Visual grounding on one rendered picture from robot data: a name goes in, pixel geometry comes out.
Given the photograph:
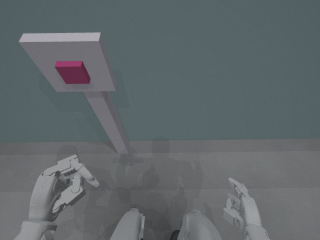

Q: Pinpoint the robot left forearm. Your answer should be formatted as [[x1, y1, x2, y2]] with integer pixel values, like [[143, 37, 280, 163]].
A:
[[14, 219, 58, 240]]

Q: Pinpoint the button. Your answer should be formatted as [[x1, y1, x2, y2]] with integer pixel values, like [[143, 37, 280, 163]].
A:
[[55, 61, 91, 84]]

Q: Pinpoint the robot left thigh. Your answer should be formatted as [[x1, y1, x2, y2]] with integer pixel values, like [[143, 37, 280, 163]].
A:
[[110, 211, 146, 240]]

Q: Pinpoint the robot right thigh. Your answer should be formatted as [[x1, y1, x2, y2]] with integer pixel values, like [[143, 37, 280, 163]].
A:
[[181, 213, 222, 240]]

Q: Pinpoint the robot thigh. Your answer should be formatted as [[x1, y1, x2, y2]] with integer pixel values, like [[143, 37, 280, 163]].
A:
[[181, 213, 222, 240], [110, 211, 146, 240]]

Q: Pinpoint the right robot hand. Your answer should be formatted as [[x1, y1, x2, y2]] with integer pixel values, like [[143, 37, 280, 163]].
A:
[[223, 177, 262, 232]]

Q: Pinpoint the robot right forearm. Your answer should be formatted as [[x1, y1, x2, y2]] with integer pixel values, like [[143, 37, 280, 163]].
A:
[[243, 225, 270, 240]]

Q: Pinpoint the left robot hand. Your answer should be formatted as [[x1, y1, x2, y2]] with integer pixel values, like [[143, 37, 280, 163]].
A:
[[28, 155, 101, 222]]

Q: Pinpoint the panel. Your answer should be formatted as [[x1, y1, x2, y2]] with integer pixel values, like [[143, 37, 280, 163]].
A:
[[19, 32, 130, 155]]

